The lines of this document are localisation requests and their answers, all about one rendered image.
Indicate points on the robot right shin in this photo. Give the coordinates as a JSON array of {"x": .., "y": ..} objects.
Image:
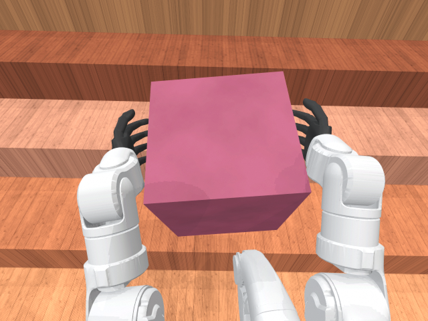
[{"x": 244, "y": 314}]

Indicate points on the robot right thigh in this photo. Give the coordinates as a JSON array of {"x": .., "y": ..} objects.
[{"x": 267, "y": 297}]

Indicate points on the robot right forearm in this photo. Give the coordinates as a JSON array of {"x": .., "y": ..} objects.
[{"x": 352, "y": 193}]

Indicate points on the robot left forearm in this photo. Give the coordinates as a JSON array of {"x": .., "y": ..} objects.
[{"x": 109, "y": 217}]

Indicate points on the robot right upper arm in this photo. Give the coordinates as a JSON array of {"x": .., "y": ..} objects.
[{"x": 344, "y": 297}]

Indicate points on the robot right hand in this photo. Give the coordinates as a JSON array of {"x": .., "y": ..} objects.
[{"x": 317, "y": 125}]

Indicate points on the carton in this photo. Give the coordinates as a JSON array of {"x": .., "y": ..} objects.
[{"x": 223, "y": 154}]

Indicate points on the robot left upper arm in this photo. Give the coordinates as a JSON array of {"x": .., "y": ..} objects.
[{"x": 134, "y": 303}]

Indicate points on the robot left hand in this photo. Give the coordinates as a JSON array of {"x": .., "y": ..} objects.
[{"x": 123, "y": 131}]

